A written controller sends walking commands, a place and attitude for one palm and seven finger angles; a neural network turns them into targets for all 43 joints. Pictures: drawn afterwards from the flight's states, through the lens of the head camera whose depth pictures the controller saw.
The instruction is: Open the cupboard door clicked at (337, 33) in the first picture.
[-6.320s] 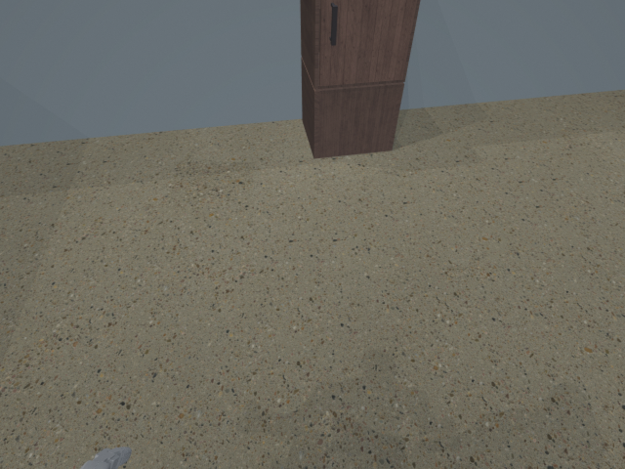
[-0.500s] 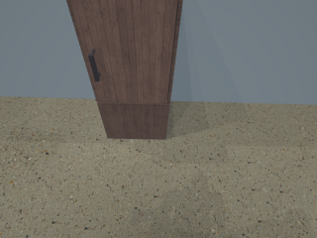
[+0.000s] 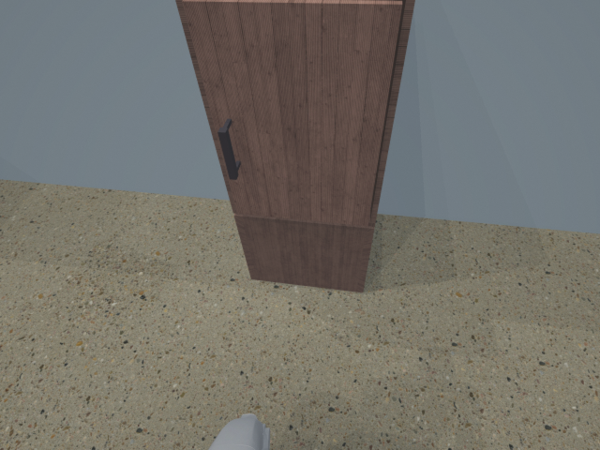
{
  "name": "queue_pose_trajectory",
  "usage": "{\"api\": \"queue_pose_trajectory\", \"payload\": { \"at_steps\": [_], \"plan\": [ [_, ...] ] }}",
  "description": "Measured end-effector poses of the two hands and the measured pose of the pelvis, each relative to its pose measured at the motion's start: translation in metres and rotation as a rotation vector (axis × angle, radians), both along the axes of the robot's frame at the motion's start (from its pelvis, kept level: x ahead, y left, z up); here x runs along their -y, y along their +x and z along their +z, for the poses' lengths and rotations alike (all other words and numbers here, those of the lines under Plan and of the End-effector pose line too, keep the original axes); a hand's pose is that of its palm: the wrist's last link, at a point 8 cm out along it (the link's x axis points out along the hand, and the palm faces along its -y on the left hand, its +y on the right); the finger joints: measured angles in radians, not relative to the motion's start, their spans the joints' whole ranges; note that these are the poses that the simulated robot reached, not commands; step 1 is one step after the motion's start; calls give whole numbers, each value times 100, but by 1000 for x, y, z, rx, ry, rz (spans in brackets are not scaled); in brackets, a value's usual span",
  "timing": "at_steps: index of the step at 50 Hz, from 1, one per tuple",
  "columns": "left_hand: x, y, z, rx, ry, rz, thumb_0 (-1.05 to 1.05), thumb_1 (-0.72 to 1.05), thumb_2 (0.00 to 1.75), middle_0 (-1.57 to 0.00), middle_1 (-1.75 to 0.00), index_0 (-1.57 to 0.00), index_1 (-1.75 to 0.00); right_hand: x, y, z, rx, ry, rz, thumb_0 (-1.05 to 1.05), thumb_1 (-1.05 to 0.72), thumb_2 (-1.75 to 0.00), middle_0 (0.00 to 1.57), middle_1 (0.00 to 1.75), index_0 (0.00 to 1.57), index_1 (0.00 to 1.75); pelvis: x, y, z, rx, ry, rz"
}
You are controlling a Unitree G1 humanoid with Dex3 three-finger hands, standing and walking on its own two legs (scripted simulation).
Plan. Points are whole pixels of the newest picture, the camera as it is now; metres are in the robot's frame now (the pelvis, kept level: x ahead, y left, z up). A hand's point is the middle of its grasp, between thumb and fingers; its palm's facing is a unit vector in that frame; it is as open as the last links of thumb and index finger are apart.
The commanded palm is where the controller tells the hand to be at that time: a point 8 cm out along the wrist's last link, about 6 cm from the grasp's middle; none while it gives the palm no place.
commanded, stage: take the last steps up to it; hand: left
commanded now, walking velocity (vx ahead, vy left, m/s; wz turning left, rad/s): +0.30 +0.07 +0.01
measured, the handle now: (231, 150) +0.77 +0.25 -0.08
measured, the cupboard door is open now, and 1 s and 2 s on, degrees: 0 0 0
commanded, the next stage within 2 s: come to a stop and stand still in 0.42 s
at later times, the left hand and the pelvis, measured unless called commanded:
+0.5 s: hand (178, 360) +0.28 +0.26 -0.16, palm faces +0.01 -0.98 -0.21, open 7.3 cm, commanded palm none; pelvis +0.17 +0.07 +0.00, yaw -2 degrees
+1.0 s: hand (170, 365) +0.27 +0.28 -0.18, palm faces +0.00 -0.96 -0.26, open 7.3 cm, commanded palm none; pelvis +0.19 +0.08 -0.02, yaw -1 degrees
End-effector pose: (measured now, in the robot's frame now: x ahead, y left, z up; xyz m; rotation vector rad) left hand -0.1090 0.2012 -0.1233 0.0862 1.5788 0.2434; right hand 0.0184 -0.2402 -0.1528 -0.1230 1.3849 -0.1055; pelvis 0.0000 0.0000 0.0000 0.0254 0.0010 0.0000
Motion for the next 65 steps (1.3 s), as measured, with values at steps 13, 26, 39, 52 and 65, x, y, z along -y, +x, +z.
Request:
{"api": "queue_pose_trajectory", "payload": {
  "at_steps": [13, 26, 39, 52, 65],
  "plan": [
    [-76, 114, -35, -40, -42, -3, 1, 91, 90, -20, -30, -20, -30, -91, 179, 5, 263, -24, 58, 0, -91, -90, 20, 30, 20, 30, -66, 99, -18, 10, -9, -24],
    [-101, 391, -7, 448, 26, -198, 0, 92, 90, -19, -30, -20, -30, -86, 158, 6, 91, -44, -83, -1, -93, -90, 20, 30, 20, 30, -72, 179, -4, 21, 12, -41],
    [-56, 432, -17, 391, 20, -230, 0, 91, 90, -20, -30, -21, -30, -80, 156, -14, -128, 15, -152, 0, -91, -90, 20, 30, 20, 30, -47, 219, -12, 24, 0, -26],
    [-139, 365, -31, 347, 85, -161, 0, 91, 90, -20, -30, -21, -30, -90, 209, 0, 172, -91, -57, 0, -91, -90, 20, 30, 20, 30, -96, 184, -22, 34, -22, -8],
    [-173, 278, -18, 305, 84, -133, 0, 91, 90, -19, -30, -20, -30, -149, 204, 0, 294, -8, -6, 0, -91, -90, 20, 30, 20, 30, -133, 150, -17, 58, -13, -35]
  ]
}}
